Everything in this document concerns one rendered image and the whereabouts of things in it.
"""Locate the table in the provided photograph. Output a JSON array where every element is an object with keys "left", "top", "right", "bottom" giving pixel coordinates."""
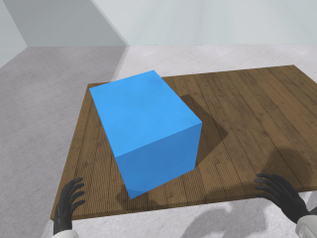
[{"left": 50, "top": 64, "right": 317, "bottom": 221}]

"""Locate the carton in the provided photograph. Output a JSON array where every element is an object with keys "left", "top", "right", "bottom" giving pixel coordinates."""
[{"left": 89, "top": 70, "right": 203, "bottom": 199}]

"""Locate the right robot forearm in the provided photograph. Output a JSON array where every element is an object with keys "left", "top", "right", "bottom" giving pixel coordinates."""
[{"left": 295, "top": 215, "right": 317, "bottom": 238}]

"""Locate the left robot hand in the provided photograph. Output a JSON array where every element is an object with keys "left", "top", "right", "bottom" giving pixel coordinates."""
[{"left": 53, "top": 178, "right": 85, "bottom": 235}]

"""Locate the right robot hand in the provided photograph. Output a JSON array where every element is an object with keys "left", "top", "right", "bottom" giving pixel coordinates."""
[{"left": 254, "top": 173, "right": 311, "bottom": 224}]

